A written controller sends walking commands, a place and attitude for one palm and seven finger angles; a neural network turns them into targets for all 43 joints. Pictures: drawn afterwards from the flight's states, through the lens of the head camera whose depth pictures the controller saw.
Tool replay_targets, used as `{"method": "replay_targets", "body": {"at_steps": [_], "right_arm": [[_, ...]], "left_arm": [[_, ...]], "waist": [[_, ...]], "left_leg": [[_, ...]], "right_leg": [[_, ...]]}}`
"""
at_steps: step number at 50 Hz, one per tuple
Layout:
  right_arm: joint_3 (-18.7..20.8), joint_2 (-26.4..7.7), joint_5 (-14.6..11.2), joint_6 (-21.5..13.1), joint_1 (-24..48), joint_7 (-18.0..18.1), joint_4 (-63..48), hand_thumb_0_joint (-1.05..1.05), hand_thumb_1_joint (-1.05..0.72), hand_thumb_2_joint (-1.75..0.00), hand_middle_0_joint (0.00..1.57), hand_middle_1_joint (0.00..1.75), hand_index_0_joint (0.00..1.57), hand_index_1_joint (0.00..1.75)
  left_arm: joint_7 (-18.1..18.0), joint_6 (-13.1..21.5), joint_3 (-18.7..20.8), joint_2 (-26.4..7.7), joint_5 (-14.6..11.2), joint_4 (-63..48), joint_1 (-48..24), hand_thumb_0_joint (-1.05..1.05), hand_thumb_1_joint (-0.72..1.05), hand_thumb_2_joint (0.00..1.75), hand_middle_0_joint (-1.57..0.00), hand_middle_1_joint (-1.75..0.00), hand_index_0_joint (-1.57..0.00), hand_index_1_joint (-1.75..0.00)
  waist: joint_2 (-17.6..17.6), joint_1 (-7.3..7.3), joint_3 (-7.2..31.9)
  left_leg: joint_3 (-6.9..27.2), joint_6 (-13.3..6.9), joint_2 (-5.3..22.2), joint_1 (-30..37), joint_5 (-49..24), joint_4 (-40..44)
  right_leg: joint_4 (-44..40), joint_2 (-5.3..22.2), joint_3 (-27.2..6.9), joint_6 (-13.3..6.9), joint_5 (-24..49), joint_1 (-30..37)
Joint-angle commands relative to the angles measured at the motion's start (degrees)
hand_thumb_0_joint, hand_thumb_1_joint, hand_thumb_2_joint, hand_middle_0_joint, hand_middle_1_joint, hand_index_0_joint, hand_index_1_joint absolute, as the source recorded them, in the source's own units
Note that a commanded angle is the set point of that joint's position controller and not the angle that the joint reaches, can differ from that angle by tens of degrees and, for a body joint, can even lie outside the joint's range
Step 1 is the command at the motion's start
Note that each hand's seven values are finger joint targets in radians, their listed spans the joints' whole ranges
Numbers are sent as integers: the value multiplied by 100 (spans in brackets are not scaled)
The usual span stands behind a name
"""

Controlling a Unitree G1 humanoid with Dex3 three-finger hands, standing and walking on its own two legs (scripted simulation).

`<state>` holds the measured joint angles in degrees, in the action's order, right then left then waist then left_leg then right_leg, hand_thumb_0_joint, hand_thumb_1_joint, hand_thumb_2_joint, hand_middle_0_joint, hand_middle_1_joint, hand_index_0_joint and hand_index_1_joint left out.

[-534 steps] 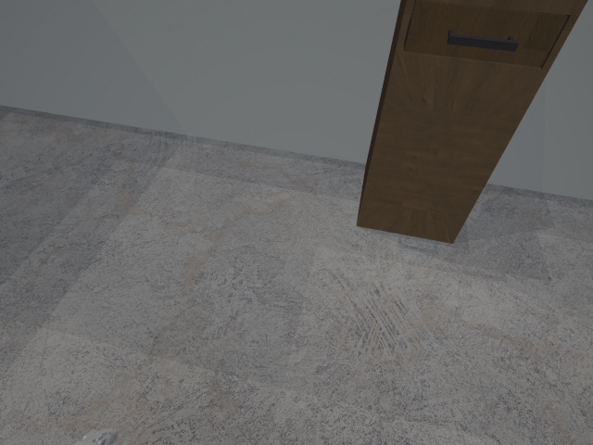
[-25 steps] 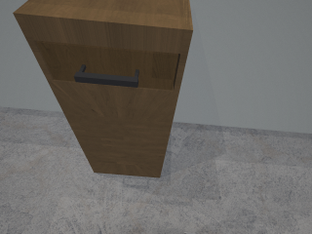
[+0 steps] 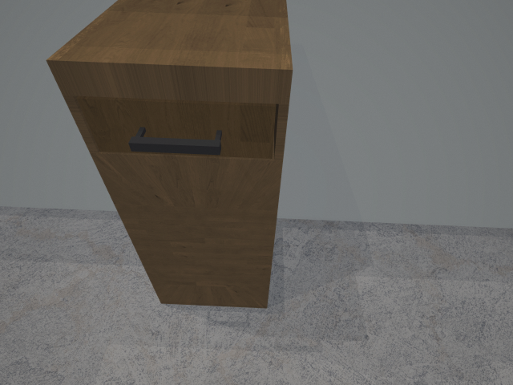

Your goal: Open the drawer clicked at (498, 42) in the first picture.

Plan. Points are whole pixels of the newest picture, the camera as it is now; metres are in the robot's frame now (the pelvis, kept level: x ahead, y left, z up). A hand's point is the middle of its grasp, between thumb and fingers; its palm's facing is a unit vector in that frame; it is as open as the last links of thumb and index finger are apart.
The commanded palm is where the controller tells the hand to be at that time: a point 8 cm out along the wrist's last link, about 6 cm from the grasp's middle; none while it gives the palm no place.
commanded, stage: come to a stop and stand still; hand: left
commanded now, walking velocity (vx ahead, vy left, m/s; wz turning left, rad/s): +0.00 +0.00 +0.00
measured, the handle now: (178, 139) +0.54 +0.19 +0.09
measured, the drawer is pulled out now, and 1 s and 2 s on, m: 0.00 0.00 0.00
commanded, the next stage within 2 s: look again from close up in 0.34 s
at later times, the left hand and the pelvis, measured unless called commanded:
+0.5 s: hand out of the picture -0.05 +0.14 -0.18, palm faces +0.03 -0.99 -0.14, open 7.4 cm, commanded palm none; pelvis -0.01 +0.00 -0.01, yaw +1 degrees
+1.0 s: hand out of the picture +0.02 +0.18 -0.18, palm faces +0.03 -0.98 -0.18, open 7.4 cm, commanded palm none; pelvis +0.02 +0.01 +0.00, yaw +1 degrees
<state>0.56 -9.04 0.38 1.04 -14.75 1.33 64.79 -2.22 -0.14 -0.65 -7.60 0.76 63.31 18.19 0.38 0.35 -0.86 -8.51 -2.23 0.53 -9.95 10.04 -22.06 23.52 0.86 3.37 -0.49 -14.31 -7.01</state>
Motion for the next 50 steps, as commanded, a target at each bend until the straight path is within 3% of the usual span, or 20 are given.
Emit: {"method": "replay_targets", "body": {"at_steps": [1, 8, 21, 22, 23, 24, 25, 26, 27, 30, 35, 43, 50], "right_arm": [[54, -403, 25, -77, -355, -1, -63, 0, -90, -90, 20, 30, 20, 30], [53, -229, 45, -84, -719, 21, 47, 0, -90, -90, 20, 30, 20, 30], [66, -68, 34, -132, -1008, 54, 103, 0, -90, -90, 20, 30, 20, 30], [7, -360, 48, -224, -298, -43, -407, 0, -90, -90, 20, 30, 20, 30], [22, -88, 60, -158, -582, -84, -523, 0, -90, -90, 20, 30, 20, 30], [40, -136, 94, -139, -894, -95, -484, 0, -90, -90, 20, 30, 20, 30], [43, -98, 93, -163, -1049, -97, -485, 0, -90, -90, 20, 30, 20, 30], [10, -100, 106, -189, -1078, -89, -495, 0, -90, -90, 20, 30, 20, 30], [-4, -135, 102, -218, -1011, -76, -546, 0, -90, -90, 20, 30, 20, 30], [-10, -256, 71, -252, -754, -54, -642, 0, -90, -90, 20, 30, 20, 30], [-49, -361, 61, -264, -672, -53, -523, 0, -90, -90, 20, 30, 20, 30], [-89, -494, 50, -320, -522, -16, -351, 0, -90, -90, 20, 30, 20, 30], [-91, -533, 42, -298, -392, 2, -264, 0, -90, -90, 20, 30, 20, 30]], "left_arm": [[-37, 80, 118, -524, 12, -113, 416, 0, 90, 90, -20, -30, -20, -30], [-46, 100, 128, -335, 2, -44, 660, 0, 90, 90, -20, -30, -20, -30], [-71, 125, 120, -112, 16, 36, 933, 0, 90, 90, -20, -30, -20, -30], [-220, 224, 25, -400, 130, 57, 858, 0, 90, 90, -20, -30, -20, -30], [-163, 259, 100, -610, 59, -231, 627, 0, 90, 90, -20, -30, -20, -30], [-139, 275, 119, -601, 39, -345, 392, 0, 90, 90, -20, -30, -20, -30], [-121, 292, 123, -547, 23, -427, 342, 0, 90, 90, -20, -30, -20, -30], [-106, 295, 114, -522, 10, -437, 367, 0, 90, 90, -20, -30, -20, -30], [-90, 274, 114, -448, 9, -413, 434, 0, 90, 90, -20, -30, -20, -30], [-56, 236, 60, -257, 22, -341, 575, 0, 90, 90, -20, -30, -20, -30], [-42, 220, 43, -366, 6, -346, 492, 0, 90, 90, -20, -30, -20, -30], [-41, 209, 68, -561, -9, -323, 408, 0, 90, 90, -20, -30, -20, -30], [-29, 166, 63, -587, -3, -235, 378, 0, 90, 90, -20, -30, -20, -30]], "waist": [[-49, 9, -594], [-21, 4, -621], [9, -1, -549], [-47, -171, -1036], [-25, 143, -431], [-63, 307, -201], [-210, 331, -46], [-640, 285, 65], [-689, 206, -13], [-50, 10, -386], [135, -9, -570], [-38, -29, -158], [-109, -33, -247]], "left_leg": [[842, 123, 604, -16, 673, 601], [837, 123, 580, -225, 756, 523], [890, 88, 650, -364, 753, 492], [685, 269, 612, -1036, 448, -637], [732, 235, 366, -632, 997, -759], [720, 165, 342, -474, 935, -892], [776, 115, 368, -407, 744, -771], [844, 44, 427, -351, 768, -542], [1040, -39, 528, -592, 904, -280], [1208, -140, 600, -1083, 1039, 70], [1090, -121, 552, -826, 590, 148], [935, -99, 588, -174, -655, 46], [911, -77, 610, -59, -611, 157]], "right_leg": [[-846, 594, -699, -51, -488, -930], [-810, 560, -689, -87, -657, -1022], [-571, 482, -632, -102, -293, -993], [-501, 678, -669, -179, 490, -1152], [-727, 882, -1012, -347, -1296, -1402], [-573, 839, -975, -433, -1683, -1574], [-335, 750, -863, -461, -1375, -1560], [-116, 625, -682, -455, -1102, -1429], [99, 449, -546, -406, -896, -1240], [194, 355, -415, -325, -461, -890], [52, 452, -432, -250, -89, -826], [-6, 532, -440, -160, 688, -455], [-139, 552, -432, -134, 638, -446]]}}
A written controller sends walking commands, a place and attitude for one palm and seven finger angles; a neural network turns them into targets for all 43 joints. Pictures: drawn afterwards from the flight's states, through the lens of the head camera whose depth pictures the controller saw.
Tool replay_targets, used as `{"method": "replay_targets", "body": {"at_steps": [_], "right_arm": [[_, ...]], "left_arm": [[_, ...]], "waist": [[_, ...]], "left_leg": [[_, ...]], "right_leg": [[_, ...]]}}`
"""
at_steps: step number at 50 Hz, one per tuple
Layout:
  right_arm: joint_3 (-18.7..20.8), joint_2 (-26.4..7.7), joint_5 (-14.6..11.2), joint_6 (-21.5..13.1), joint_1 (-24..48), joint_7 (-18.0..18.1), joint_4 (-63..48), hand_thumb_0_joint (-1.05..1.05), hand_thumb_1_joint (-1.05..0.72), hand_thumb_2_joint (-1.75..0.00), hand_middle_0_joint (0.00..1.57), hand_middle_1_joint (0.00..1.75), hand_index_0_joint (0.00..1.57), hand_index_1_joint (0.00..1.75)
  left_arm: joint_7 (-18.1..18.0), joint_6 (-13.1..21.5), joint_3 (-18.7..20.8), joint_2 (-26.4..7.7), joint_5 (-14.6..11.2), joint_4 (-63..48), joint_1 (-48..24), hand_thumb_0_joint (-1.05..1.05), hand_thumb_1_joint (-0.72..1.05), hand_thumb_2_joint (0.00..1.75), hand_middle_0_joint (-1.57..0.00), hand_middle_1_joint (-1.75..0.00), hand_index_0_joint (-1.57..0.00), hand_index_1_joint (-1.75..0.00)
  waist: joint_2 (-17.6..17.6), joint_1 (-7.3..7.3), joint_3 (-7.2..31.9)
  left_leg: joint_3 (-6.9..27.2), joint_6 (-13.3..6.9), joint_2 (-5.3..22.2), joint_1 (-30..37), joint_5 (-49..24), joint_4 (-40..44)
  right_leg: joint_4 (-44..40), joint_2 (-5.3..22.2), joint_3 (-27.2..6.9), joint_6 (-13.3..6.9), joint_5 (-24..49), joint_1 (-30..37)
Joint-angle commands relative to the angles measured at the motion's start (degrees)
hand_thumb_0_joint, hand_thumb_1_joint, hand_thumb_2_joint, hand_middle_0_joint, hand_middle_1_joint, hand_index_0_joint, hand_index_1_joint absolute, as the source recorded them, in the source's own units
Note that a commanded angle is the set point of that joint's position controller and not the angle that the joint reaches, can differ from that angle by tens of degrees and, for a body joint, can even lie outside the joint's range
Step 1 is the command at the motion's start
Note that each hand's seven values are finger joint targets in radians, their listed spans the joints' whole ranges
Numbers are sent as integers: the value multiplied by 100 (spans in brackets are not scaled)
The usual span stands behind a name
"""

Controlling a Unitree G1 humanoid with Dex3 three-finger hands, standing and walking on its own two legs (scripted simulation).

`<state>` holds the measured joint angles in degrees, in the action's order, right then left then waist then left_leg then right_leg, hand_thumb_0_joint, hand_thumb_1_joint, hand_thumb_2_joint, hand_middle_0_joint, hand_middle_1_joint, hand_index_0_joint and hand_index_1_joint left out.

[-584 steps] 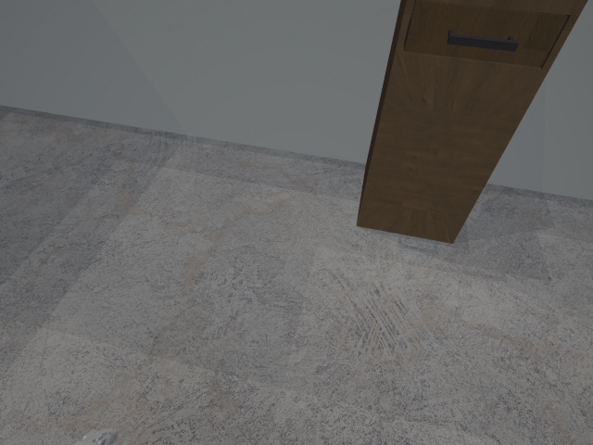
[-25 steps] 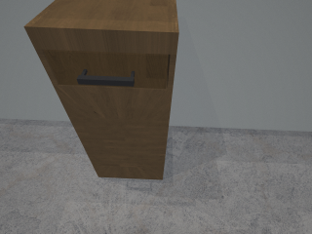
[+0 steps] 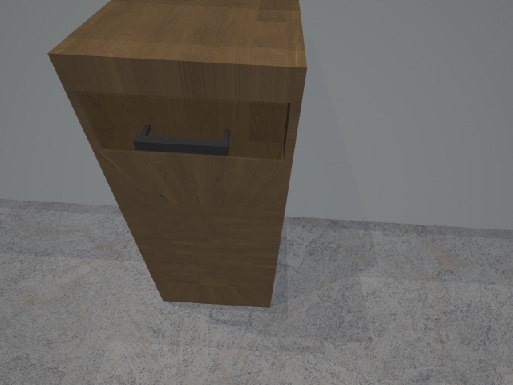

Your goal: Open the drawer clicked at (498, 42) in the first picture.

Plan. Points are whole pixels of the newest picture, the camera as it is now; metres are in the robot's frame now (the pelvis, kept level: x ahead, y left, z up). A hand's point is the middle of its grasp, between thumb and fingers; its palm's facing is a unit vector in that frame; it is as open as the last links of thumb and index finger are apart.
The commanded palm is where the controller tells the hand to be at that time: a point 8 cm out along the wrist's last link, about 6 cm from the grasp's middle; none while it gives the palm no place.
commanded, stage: raise the hand with hooked fingers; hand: left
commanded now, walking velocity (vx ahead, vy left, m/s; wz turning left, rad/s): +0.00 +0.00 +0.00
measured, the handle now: (184, 138) +0.53 +0.17 +0.10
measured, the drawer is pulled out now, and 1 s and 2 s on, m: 0.00 0.00 0.00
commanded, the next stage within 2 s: move the hooked fingers above the handle in 1.96 s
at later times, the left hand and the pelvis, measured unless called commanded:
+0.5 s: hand (138, 372) +0.15 +0.18 -0.04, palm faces -0.05 -0.17 -0.98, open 8.7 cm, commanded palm +0.15 +0.21 +0.03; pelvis -0.01 -0.04 -0.03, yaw +0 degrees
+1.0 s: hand (124, 273) +0.25 +0.20 +0.08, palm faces +0.08 -0.08 -0.99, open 11.7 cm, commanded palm +0.22 +0.20 +0.14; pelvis +0.01 -0.05 -0.01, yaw +0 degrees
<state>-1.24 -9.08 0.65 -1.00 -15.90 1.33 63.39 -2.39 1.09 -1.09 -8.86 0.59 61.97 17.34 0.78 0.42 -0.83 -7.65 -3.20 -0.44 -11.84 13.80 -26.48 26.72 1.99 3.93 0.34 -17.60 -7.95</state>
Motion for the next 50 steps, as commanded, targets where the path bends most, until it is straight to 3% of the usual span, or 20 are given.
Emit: {"method": "replay_targets", "body": {"at_steps": [1, 3, 4, 5, 6, 7, 8, 10, 12, 13, 14, 16, 19, 21, 24, 26, 29, 38, 46, 50], "right_arm": [[84, -528, 7, -100, -293, 4, -88, 0, -90, -90, 20, 30, 20, 30], [128, -775, -55, -98, 47, -22, -495, 0, -90, -90, 20, 30, 20, 30], [249, -1581, -369, -884, -47, 172, -2585, 0, -90, -90, 20, 30, 20, 30], [175, -1202, -296, -1462, 429, 404, -2231, 0, -90, -90, 20, 30, 20, 30], [299, -910, -397, -1659, 496, 420, -2185, 0, -90, -90, 20, 30, 20, 30], [252, -793, -438, -1759, 336, 419, -2204, 0, -90, -90, 20, 30, 20, 30], [290, -1050, -340, -1833, 585, 367, -2542, 0, -90, -90, 20, 30, 20, 30], [318, -1241, -74, -1652, 671, 333, -2843, 0, -90, -90, 20, 30, 20, 30], [453, -1255, 84, -1225, 833, 168, -3150, 0, -90, -90, 20, 30, 20, 30], [498, -1238, 158, -984, 1018, 59, -3311, 0, -90, -90, 20, 30, 20, 30], [533, -1238, 199, -739, 1217, -68, -3470, 0, -90, -90, 20, 30, 20, 30], [542, -1190, 173, -274, 1473, -294, -3684, 0, -90, -90, 20, 30, 20, 30], [455, -1080, 169, 123, 1683, -414, -4071, 0, -90, -90, 20, 30, 20, 30], [433, -1037, 242, 288, 1723, -363, -4137, 0, -90, -90, 20, 30, 20, 30], [430, -979, 375, 435, 1793, -300, -4181, 0, -90, -90, 20, 30, 20, 30], [427, -958, 412, 439, 1796, -216, -4092, 0, -90, -90, 20, 30, 20, 30], [404, -966, 353, 360, 1840, -127, -4000, 0, -90, -90, 20, 30, 20, 30], [199, -1020, 156, 578, 1943, -86, -3901, 0, -90, -90, 20, 30, 20, 30], [273, -1070, 65, 484, 1912, 3, -3921, 0, -90, -90, 20, 30, 20, 30], [361, -1112, -3, 491, 1870, -8, -3807, 0, -90, -90, 20, 30, 20, 30]], "left_arm": [[-15, 46, 106, -477, 23, -93, 465, 0, 90, 90, -20, -30, -20, -30], [-220, 85, 82, -616, 101, 17, 592, 0, 90, 90, -20, -30, -20, -30], [-339, 960, 132, -2390, 899, -8755, -3783, 0, 88, 89, -20, -32, -20, -32], [-763, 568, 294, -2161, 1033, -7421, -1202, 0, 85, 88, -20, -33, -20, -33], [-1016, -329, -242, -1065, 961, -6825, 343, 0, 83, 87, -21, -34, -21, -34], [-1051, -545, -820, -331, 1199, -6704, 578, 0, 81, 86, -21, -36, -21, -36], [-1196, -507, -819, -652, 1583, -7319, 108, 0, 78, 85, -21, -37, -21, -37], [-1561, -521, -632, -1115, 2806, -7014, 415, 0, 74, 83, -21, -40, -21, -40], [-1834, -506, -420, -1175, 4028, -6294, 985, 0, 69, 81, -22, -43, -22, -43], [-1914, -482, -631, -842, 4551, -5942, 1451, 0, 67, 80, -22, -45, -22, -45], [-1941, -436, -729, -679, 4954, -5774, 1832, 0, 64, 79, -22, -47, -22, -47], [-1934, -233, -291, -1056, 5459, -5945, 2237, 0, 60, 77, -22, -50, -22, -50], [-2033, 38, 282, -1774, 5820, -6949, 1771, 0, 53, 74, -23, -54, -23, -54], [-2220, 123, 784, -2356, 6005, -7557, 1021, 0, 48, 72, -23, -57, -23, -57], [-2421, 263, 834, -2523, 6079, -8151, -356, 0, 41, 69, -24, -62, -24, -62], [-2412, 429, 846, -2677, 5918, -8371, -1300, 0, 36, 67, -24, -64, -24, -64], [-2174, 533, 595, -2491, 5580, -8103, -1363, 0, 29, 64, -24, -69, -24, -69], [-972, -45, 971, -2946, 5151, -7684, -337, 0, 8, 55, -26, -82, -26, -82], [-966, 189, 1586, -3321, 4830, -8324, -628, 0, -10, 47, -27, -94, -27, -94], [-865, 54, 1421, -3315, 4794, -8364, -1221, 0, -20, 43, -28, -100, -28, -100]], "waist": [[-159, -40, -233], [123, -107, -649], [-1504, 380, 2317], [-2191, -147, 2335], [-1855, -82, 1496], [-1409, 45, 820], [-1132, 63, 412], [-170, 149, 504], [765, -136, 689], [1163, -300, 471], [1254, -458, 350], [1122, -828, 638], [463, -905, 1293], [-7, -870, 1498], [-357, -510, 1616], [-235, -238, 1499], [-448, -144, 1451], [253, -599, 1346], [228, -640, 1471], [16, -556, 1515]], "left_leg": [[824, 20, 713, 153, -1089, 599], [859, 163, 864, -282, -1819, -311], [908, 111, 257, 1502, -2264, 264], [1134, 378, 634, 2025, -2822, 330], [1248, 574, 596, 1096, -1887, 743], [1127, 394, 568, 669, -1523, 606], [1189, 329, 471, 207, -843, 439], [1237, 204, 290, -439, 46, -67], [1010, 229, 151, -872, -433, -558], [907, 253, 121, -1202, -358, -665], [811, 261, 99, -1422, -281, -750], [686, 272, 20, -1652, -544, -895], [575, 230, -86, -1524, -709, -1056], [593, 193, -183, -1341, -613, -1219], [682, 120, -228, -736, -497, -1554], [749, 63, -256, -640, -293, -1723], [746, 23, -270, -503, -285, -1673], [644, 83, -240, -826, -993, -753], [694, 92, -292, -613, -1029, -580], [630, 69, -317, -367, -1188, -477]], "right_leg": [[-458, 428, -479, -201, 1024, -296], [-582, 579, -675, -147, 1784, -691], [181, -141, -559, -344, 1858, -604], [828, -84, -152, -363, 485, -1071], [1200, -159, -22, -225, -412, -1560], [1102, -167, -70, -196, -278, -1718], [860, -175, -67, -232, -210, -1827], [520, -287, -154, -316, -33, -2048], [628, -396, -265, -360, -211, -2142], [716, -437, -280, -381, -371, -2338], [761, -426, -371, -421, -349, -2425], [955, -360, -683, -496, 454, -2006], [1170, -308, -897, -467, 1009, -1707], [1108, -321, -1142, -461, 880, -1762], [843, -250, -1466, -447, 512, -2273], [609, -192, -1577, -374, 236, -2363], [443, -168, -1460, -310, 447, -2176], [442, -4, -1165, -8, 3144, -263], [330, 88, -1121, 81, 3423, 49], [274, 63, -903, 65, 3209, -31]]}}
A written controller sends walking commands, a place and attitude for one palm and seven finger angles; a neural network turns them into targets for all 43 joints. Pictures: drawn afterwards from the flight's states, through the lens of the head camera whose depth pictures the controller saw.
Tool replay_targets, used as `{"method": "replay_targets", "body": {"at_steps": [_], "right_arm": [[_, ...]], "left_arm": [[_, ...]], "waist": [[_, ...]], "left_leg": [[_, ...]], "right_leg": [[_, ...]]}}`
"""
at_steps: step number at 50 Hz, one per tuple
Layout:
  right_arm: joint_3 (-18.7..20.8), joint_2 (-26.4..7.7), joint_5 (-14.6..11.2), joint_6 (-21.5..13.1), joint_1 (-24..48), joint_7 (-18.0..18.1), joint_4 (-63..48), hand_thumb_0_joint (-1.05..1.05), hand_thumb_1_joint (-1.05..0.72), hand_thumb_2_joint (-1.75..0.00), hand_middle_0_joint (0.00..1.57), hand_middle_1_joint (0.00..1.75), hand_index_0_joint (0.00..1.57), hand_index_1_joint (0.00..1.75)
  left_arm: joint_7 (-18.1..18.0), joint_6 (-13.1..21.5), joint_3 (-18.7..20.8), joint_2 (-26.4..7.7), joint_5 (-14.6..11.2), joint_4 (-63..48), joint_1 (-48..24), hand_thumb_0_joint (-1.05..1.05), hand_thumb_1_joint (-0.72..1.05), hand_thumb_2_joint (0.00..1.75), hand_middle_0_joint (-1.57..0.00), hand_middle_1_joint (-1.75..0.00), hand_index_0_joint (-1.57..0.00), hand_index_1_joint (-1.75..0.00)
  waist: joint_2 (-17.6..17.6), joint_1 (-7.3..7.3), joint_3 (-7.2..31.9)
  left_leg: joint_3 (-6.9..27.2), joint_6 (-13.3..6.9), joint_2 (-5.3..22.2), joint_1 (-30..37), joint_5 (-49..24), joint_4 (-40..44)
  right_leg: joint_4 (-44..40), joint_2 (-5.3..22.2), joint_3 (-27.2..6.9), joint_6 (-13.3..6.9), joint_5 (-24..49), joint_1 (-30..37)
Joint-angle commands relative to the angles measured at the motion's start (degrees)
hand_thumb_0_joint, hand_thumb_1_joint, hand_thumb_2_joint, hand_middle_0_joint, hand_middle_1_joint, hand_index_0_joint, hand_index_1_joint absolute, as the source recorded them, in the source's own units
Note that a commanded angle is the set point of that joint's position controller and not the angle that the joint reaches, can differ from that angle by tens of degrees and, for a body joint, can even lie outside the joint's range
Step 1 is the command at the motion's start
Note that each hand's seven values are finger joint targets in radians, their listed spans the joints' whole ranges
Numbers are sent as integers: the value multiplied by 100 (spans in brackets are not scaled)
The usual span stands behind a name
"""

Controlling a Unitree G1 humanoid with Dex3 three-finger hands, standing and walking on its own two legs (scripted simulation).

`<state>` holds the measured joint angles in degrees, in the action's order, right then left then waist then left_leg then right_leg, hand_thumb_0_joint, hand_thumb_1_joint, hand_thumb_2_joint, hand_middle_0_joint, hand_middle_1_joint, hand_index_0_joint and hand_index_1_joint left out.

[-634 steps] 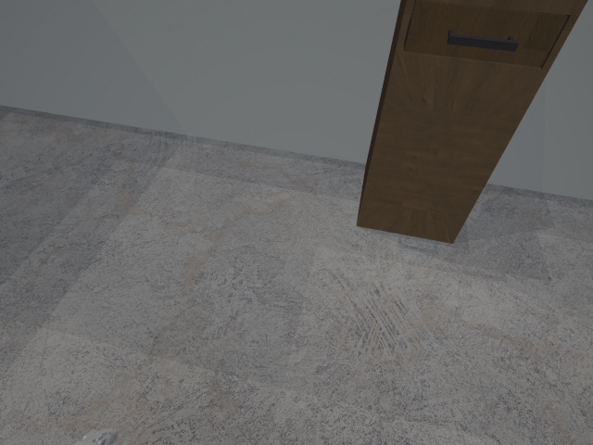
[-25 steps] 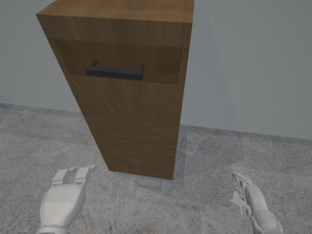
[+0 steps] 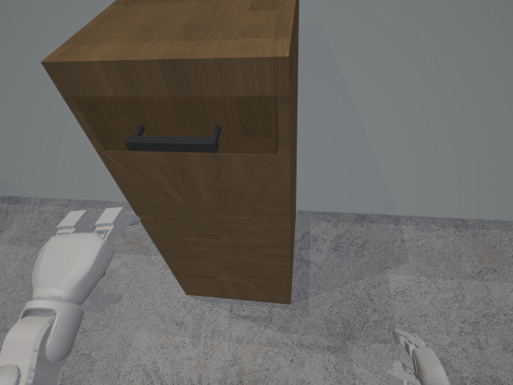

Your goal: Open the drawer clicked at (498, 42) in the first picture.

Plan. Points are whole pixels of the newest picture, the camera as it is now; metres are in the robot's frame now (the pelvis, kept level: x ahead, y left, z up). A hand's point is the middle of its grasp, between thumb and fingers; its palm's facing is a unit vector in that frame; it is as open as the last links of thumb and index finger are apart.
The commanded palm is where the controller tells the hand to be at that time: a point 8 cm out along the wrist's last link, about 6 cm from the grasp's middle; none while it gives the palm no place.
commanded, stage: raise the hand with hooked fingers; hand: left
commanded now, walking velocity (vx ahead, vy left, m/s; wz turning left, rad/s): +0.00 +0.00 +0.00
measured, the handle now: (175, 137) +0.52 +0.22 +0.11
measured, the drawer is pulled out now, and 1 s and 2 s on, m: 0.00 0.00 0.00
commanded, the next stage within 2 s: move the hooked fingers above the handle in 0.96 s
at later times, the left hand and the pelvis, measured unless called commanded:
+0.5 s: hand (47, 190) +0.29 +0.30 +0.20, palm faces +0.17 -0.05 -0.98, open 13.8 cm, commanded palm +0.25 +0.30 +0.27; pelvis -0.02 +0.05 +0.01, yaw +1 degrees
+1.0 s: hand (31, 191) +0.28 +0.30 +0.22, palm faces +0.18 -0.06 -0.98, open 13.9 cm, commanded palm +0.23 +0.30 +0.28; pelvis -0.04 +0.05 +0.01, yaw +1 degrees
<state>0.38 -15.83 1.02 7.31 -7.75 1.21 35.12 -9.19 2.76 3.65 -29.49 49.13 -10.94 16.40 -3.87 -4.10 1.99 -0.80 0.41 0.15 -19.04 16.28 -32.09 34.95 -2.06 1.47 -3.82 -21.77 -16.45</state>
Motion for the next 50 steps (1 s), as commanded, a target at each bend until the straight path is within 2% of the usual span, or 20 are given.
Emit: {"method": "replay_targets", "body": {"at_steps": [1, 4, 5, 7, 9, 14, 16, 17, 19, 21, 23, 27, 28, 31, 33, 37, 41, 46, 48, 50], "right_arm": [[202, -444, -80, -348, 1127, -3, -1000, 0, -90, -90, 20, 30, 20, 30], [217, -450, -122, -296, 1141, 9, -946, 0, -90, -90, 20, 30, 20, 30], [211, -457, -132, -274, 1149, 16, -944, 0, -90, -90, 20, 30, 20, 30], [178, -450, -158, -248, 1200, -1, -927, 0, -90, -90, 20, 30, 20, 30], [166, -461, -167, -199, 1190, 2, -910, 0, -90, -90, 20, 30, 20, 30], [98, -481, -201, -123, 1200, -66, -871, 0, -90, -90, 20, 30, 20, 30], [61, -478, -247, -105, 1296, -117, -888, 0, -90, -90, 20, 30, 20, 30], [25, -469, -231, -99, 1258, -144, -877, 0, -90, -90, 20, 30, 20, 30], [26, -495, -225, -84, 1229, -151, -885, 0, -90, -90, 20, 30, 20, 30], [-20, -496, -274, -75, 1324, -171, -922, 0, -90, -90, 20, 30, 20, 30], [-32, -516, -250, -70, 1248, -163, -873, 0, -90, -90, 20, 30, 20, 30], [-80, -524, -245, -148, 1249, -160, -848, 0, -90, -90, 20, 30, 20, 30], [-56, -545, -256, -163, 1201, -153, -839, 0, -90, -90, 20, 30, 20, 30], [-27, -568, -291, -175, 1157, -219, -891, 0, -90, -90, 20, 30, 20, 30], [-30, -578, -283, -153, 1108, -247, -921, 0, -90, -90, 20, 30, 20, 30], [-22, -589, -264, -231, 1121, -272, -999, 0, -90, -90, 20, 30, 20, 30], [27, -591, -233, -343, 1050, -238, -907, 0, -90, -90, 20, 30, 20, 30], [42, -592, -278, -380, 1063, -229, -766, 0, -90, -90, 20, 30, 20, 30], [29, -589, -292, -350, 1070, -214, -738, 0, -90, -90, 20, 30, 20, 30], [23, -602, -298, -324, 1128, -201, -788, 0, -90, -90, 20, 30, 20, 30]], "left_arm": [[-131, -186, 950, -1301, -87, -1085, -1249, 0, -22, 42, -28, -102, -28, -102], [107, -362, 692, -1271, -110, -1161, -1755, 0, -29, 39, -29, -107, -29, -107], [201, -418, 688, -1335, -116, -1140, -1921, 0, -31, 38, -29, -108, -29, -108], [372, -486, 655, -1426, -100, -1233, -2274, 0, -36, 36, -29, -111, -29, -111], [535, -574, 702, -1551, -131, -1122, -2525, 0, -41, 34, -29, -114, -29, -114], [922, -770, 772, -1759, -217, -940, -3306, 0, -50, 30, -30, -120, -30, -120], [1092, -890, 721, -1754, -207, -828, -3607, 0, -50, 30, -30, -120, -30, -120], [1190, -919, 526, -1660, -203, -815, -3879, 0, -50, 30, -30, -120, -30, -120], [1345, -972, 537, -1761, -206, -770, -4127, 0, -50, 30, -30, -120, -30, -120], [1538, -1069, 490, -1734, -234, -600, -4373, 0, -50, 30, -30, -120, -30, -120], [1696, -1067, 457, -1874, -213, -580, -4826, 0, -50, 30, -30, -120, -30, -120], [1940, -995, 518, -2113, -238, -473, -5545, 0, -50, 30, -30, -120, -30, -120], [1977, -949, 580, -2193, -285, -454, -5651, 0, -50, 30, -30, -120, -30, -120], [2150, -965, 597, -2007, -359, -130, -5021, 0, -50, 30, -30, -120, -30, -120], [2254, -935, 465, -1885, -440, -187, -4882, 0, -50, 30, -30, -120, -30, -120], [2217, -709, 560, -2030, -420, -762, -5109, 0, -50, 30, -30, -120, -30, -120], [1918, -474, 999, -2390, -450, -1028, -5212, 0, -50, 30, -30, -120, -30, -120], [1658, -566, 993, -2266, -493, -544, -5250, 0, -50, 30, -30, -120, -30, -120], [1678, -695, 730, -2059, -485, -313, -5227, 0, -50, 30, -30, -120, -30, -120], [1752, -796, 555, -1975, -420, -327, -5171, 0, -50, 30, -30, -120, -30, -120]], "waist": [[461, -101, 1234], [287, -56, 1165], [383, -54, 1121], [152, -65, 1234], [220, -75, 1084], [65, -111, 1134], [-80, -99, 1060], [-121, -67, 1057], [20, -78, 1137], [11, -56, 978], [120, -42, 1085], [-32, -47, 1201], [-50, -54, 1210], [-16, -130, 1134], [187, -99, 1020], [14, -95, 1163], [-272, -175, 1359], [-212, -185, 1110], [-108, -143, 968], [-53, -133, 1043]], "left_leg": [[-54, -283, -375, 411, -1471, 94], [-78, -300, -358, 670, -1652, 251], [-73, -308, -348, 724, -1699, 305], [-39, -295, -320, 907, -1889, 402], [-3, -287, -286, 1004, -2032, 533], [81, -222, -208, 1248, -2297, 781], [130, -183, -160, 1346, -2251, 849], [158, -165, -153, 1370, -2250, 906], [192, -166, -129, 1449, -2186, 980], [242, -160, -104, 1439, -2061, 1011], [259, -156, -100, 1457, -1959, 1083], [328, -155, -105, 1501, -1736, 1138], [355, -153, -92, 1523, -1739, 1157], [351, -145, -74, 1510, -1933, 1121], [292, -149, -70, 1383, -1811, 1173], [337, -166, -61, 1401, -1570, 1214], [397, -165, -71, 1498, -1555, 1187], [384, -124, -74, 1334, -1318, 1260], [330, -121, -93, 1219, -1116, 1315], [299, -144, -109, 1246, -1003, 1309]], "right_leg": [[-571, 454, -654, 469, 3589, 860], [-688, 394, -437, 430, 3277, 815], [-728, 376, -392, 425, 3214, 817], [-774, 333, -327, 363, 3035, 919], [-858, 271, -233, 337, 2908, 906], [-1016, 190, -131, 276, 2586, 1048], [-1092, 135, -106, 238, 2285, 949], [-1106, 164, -60, 229, 2169, 948], [-1155, 139, -42, 233, 2027, 947], [-1214, 97, -30, 203, 1863, 857], [-1235, 136, 4, 215, 1719, 892], [-1281, 146, 4, 188, 1429, 862], [-1285, 142, 10, 183, 1415, 851], [-1284, 88, 22, 171, 1531, 813], [-1295, 145, 61, 199, 1487, 816], [-1283, 136, 57, 195, 1222, 786], [-1283, 93, 3, 173, 1184, 836], [-1331, 87, 14, 175, 1049, 738], [-1361, 139, 29, 195, 930, 709], [-1371, 148, -6, 208, 871, 713]]}}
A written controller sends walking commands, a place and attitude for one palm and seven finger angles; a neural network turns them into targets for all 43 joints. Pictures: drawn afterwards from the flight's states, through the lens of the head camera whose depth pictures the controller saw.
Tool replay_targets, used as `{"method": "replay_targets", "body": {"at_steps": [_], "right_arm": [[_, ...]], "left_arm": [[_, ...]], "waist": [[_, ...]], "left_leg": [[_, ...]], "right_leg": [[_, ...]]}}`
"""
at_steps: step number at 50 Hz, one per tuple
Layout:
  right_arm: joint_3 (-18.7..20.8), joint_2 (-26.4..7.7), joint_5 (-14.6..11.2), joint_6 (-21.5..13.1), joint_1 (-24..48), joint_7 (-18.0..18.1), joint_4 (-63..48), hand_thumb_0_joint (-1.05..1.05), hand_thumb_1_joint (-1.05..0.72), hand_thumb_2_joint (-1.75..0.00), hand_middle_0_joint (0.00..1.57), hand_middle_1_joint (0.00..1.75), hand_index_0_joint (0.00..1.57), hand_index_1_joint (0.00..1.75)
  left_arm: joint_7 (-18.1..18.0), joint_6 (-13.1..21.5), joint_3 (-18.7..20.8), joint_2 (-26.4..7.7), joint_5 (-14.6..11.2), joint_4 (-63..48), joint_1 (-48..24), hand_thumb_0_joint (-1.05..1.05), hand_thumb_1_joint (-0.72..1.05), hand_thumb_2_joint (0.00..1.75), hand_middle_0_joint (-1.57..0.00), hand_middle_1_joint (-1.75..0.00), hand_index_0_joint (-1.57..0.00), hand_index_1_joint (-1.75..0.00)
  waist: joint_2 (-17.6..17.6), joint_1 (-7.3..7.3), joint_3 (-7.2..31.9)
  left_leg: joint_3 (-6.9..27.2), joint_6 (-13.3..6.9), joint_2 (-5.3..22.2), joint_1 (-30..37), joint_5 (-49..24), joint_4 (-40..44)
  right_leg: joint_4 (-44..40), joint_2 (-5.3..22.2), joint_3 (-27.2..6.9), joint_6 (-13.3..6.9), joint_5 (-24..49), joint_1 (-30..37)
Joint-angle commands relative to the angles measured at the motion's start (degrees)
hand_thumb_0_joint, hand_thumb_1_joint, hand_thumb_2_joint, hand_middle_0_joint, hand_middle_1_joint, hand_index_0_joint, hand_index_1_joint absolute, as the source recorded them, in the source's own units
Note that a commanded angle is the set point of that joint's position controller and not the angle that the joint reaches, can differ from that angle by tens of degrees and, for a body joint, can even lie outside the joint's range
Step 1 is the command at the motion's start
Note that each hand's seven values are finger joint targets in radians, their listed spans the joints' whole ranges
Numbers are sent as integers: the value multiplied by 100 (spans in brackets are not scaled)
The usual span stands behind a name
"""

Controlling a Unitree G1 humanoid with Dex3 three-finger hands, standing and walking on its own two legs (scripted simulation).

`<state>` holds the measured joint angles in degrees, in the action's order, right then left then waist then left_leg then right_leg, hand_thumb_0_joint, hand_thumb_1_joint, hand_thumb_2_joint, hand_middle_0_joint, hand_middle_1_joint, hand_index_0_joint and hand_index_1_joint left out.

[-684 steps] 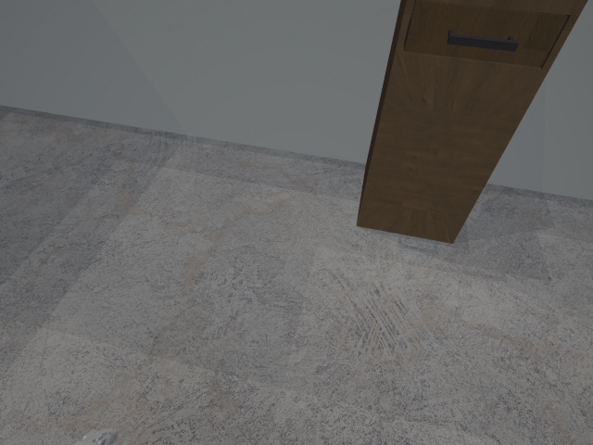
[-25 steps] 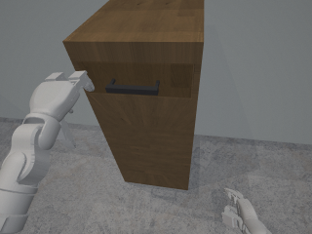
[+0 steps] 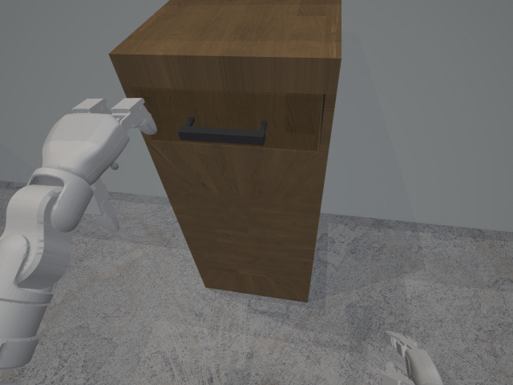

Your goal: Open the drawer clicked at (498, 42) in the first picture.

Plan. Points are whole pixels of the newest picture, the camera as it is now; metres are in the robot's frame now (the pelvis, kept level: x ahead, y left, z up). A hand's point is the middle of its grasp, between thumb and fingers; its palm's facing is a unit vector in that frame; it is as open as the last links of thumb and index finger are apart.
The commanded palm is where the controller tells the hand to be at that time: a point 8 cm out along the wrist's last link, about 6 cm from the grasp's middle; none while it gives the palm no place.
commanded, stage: move the hooked fingers above the handle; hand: left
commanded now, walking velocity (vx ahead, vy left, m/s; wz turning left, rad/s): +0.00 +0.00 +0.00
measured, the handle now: (224, 129) +0.56 +0.16 +0.09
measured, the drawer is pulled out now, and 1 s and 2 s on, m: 0.00 0.00 0.00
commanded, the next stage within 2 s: none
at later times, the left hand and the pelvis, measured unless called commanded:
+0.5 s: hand (155, 152) +0.38 +0.21 +0.19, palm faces +0.08 -0.04 -1.00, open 13.9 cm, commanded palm +0.34 +0.21 +0.25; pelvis +0.01 -0.03 +0.00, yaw +0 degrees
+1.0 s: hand (184, 141) +0.43 +0.19 +0.16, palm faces +0.03 -0.04 -1.00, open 13.9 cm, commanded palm +0.41 +0.19 +0.23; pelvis +0.04 -0.03 +0.00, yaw +0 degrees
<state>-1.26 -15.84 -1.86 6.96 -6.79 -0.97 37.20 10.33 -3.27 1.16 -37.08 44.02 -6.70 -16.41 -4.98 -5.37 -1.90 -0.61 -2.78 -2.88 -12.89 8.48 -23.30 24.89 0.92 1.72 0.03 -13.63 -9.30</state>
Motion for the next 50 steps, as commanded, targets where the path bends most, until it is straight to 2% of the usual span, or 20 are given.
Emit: {"method": "replay_targets", "body": {"at_steps": [1, 3, 6, 9, 11, 12, 14, 17, 20, 21, 24, 26, 32, 33, 35, 38, 40, 46, 49, 50], "right_arm": [[182, -596, -41, -307, 1074, 10, -1028, 0, -90, -90, 20, 30, 20, 30], [176, -594, -13, -301, 1051, 26, -1037, 0, -90, -90, 20, 30, 20, 30], [144, -613, -17, -304, 1032, 67, -1020, 0, -90, -90, 20, 30, 20, 30], [131, -598, 7, -323, 920, 147, -936, 0, -90, -90, 20, 30, 20, 30], [145, -593, 10, -371, 925, 160, -944, 0, -90, -90, 20, 30, 20, 30], [126, -554, 36, -378, 900, 167, -930, 0, -90, -90, 20, 30, 20, 30], [142, -564, 15, -335, 813, 174, -841, 0, -90, -90, 20, 30, 20, 30], [154, -576, 9, -297, 792, 141, -853, 0, -90, -90, 20, 30, 20, 30], [157, -619, -6, -177, 776, 154, -842, 0, -90, -90, 20, 30, 20, 30], [175, -647, -26, -173, 771, 139, -884, 0, -90, -90, 20, 30, 20, 30], [201, -623, -13, -125, 813, 127, -999, 0, -90, -90, 20, 30, 20, 30], [226, -637, -9, -123, 793, 106, -1059, 0, -90, -90, 20, 30, 20, 30], [266, -631, -18, -54, 636, 112, -976, 0, -90, -90, 20, 30, 20, 30], [275, -654, -23, -36, 591, 113, -915, 0, -90, -90, 20, 30, 20, 30], [281, -652, -22, 3, 553, 118, -865, 0, -90, -90, 20, 30, 20, 30], [274, -635, -38, 36, 548, 116, -847, 0, -90, -90, 20, 30, 20, 30], [291, -650, -45, 72, 524, 116, -830, 0, -90, -90, 20, 30, 20, 30], [280, -670, -81, 185, 463, 161, -855, 0, -90, -90, 20, 30, 20, 30], [297, -633, -69, 193, 358, 177, -896, 0, -90, -90, 20, 30, 20, 30], [309, -638, -54, 193, 321, 185, -901, 0, -90, -90, 20, 30, 20, 30]], "left_arm": [[-142, -234, 712, -1092, 106, -781, -1848, 0, -50, 30, -30, -120, -30, -120], [-56, -224, 683, -1166, 145, -910, -1792, 0, -50, 30, -30, -120, -30, -120], [37, -192, 684, -1202, 189, -668, -1987, 0, -50, 30, -30, -120, -30, -120], [16, -15, 523, -1145, 220, -450, -2555, 0, -50, 30, -30, -120, -30, -120], [-81, 131, 743, -1372, 244, -532, -2766, 0, -50, 30, -30, -120, -30, -120], [-119, 176, 653, -1303, 261, -433, -2898, 0, -50, 30, -30, -120, -30, -120], [-200, 181, 607, -1199, 266, -21, -2935, 0, -50, 30, -30, -120, -30, -120], [-250, 123, 620, -1200, 305, 252, -2953, 0, -50, 30, -30, -120, -30, -120], [-243, 3, 629, -1257, 362, 693, -2907, 0, -50, 30, -30, -120, -30, -120], [-217, -7, 751, -1347, 340, 724, -2816, 0, -50, 30, -30, -120, -30, -120], [-119, 66, 492, -1127, 331, 323, -2793, 0, -50, 30, -30, -120, -30, -120], [-79, 124, 536, -1144, 300, 155, -2722, 0, -50, 30, -30, -120, -30, -120], [-249, 202, 486, -1037, 247, 118, -2876, 0, -50, 30, -30, -120, -30, -120], [-327, 190, 651, -1214, 284, 271, -2927, 0, -50, 30, -30, -120, -30, -120], [-451, 141, 717, -1263, 351, 437, -2983, 0, -50, 30, -30, -120, -30, -120], [-548, 31, 458, -1052, 414, 595, -3300, 0, -50, 30, -30, -120, -30, -120], [-557, -36, 482, -1133, 481, 745, -3370, 0, -50, 30, -30, -120, -30, -120], [-326, -169, 59, -824, 531, 1297, -3545, 0, -50, 30, -30, -120, -30, -120], [-280, -44, -161, -677, 553, 1086, -3984, 0, -50, 30, -30, -120, -30, -120], [-307, 13, 21, -859, 570, 1081, -3966, 0, -50, 30, -30, -120, -30, -120]], "waist": [[79, 25, 1427], [200, 33, 1510], [362, 119, 1331], [260, 198, 1303], [162, 133, 1574], [135, 144, 1611], [209, 183, 1463], [207, 116, 1655], [426, 145, 1560], [520, 113, 1661], [345, 129, 1909], [441, 132, 2022], [458, 190, 1963], [436, 194, 1934], [420, 175, 2003], [451, 220, 2099], [459, 229, 2203], [681, 365, 2022], [474, 430, 2246], [498, 385, 2375]], "left_leg": [[285, 163, 188, 631, -194, 391], [249, 133, 173, 636, -203, 384], [203, 102, 158, 574, -167, 297], [198, 97, 123, 563, -18, 322], [193, 86, 95, 667, -195, 233], [191, 89, 75, 651, -248, 240], [168, 100, 92, 598, -342, 231], [109, 103, 63, 530, -600, 166], [41, 86, 53, 330, -619, 130], [38, 78, 51, 309, -692, 87], [-1, 37, 4, 410, -976, 0], [7, 19, -4, 430, -1168, -86], [-14, 8, -10, 455, -1332, -153], [-6, 25, 1, 384, -1279, -141], [-9, 33, -2, 371, -1338, -157], [-31, 36, 4, 381, -1389, -182], [-35, 33, 6, 393, -1434, -207], [-61, 7, 1, 331, -1373, -267], [-10, -6, -3, 510, -1536, -334], [8, -12, -9, 524, -1584, -356]], "right_leg": [[-354, -183, -40, -177, 61, -18], [-376, -136, -52, -169, 64, 69], [-451, -162, -70, -144, 66, -61], [-491, -124, -40, -143, -79, -151], [-475, -156, -91, -157, 63, -26], [-455, -114, -74, -165, 95, 8], [-476, -116, -61, -167, 222, -73], [-404, -87, -89, -176, 552, 138], [-385, -47, -133, -148, 772, 205], [-364, -65, -164, -144, 915, 327], [-218, -20, -183, -136, 1394, 432], [-157, -35, -207, -124, 1725, 502], [-97, -56, -172, -111, 1867, 293], [-93, -66, -166, -119, 1787, 267], [-58, -82, -152, -135, 1778, 275], [-28, -73, -151, -129, 1854, 274], [15, -77, -164, -131, 1947, 303], [10, -91, -160, -108, 2093, 156], [101, -103, -128, -139, 2086, 57], [134, -111, -145, -145, 2120, 126]]}}
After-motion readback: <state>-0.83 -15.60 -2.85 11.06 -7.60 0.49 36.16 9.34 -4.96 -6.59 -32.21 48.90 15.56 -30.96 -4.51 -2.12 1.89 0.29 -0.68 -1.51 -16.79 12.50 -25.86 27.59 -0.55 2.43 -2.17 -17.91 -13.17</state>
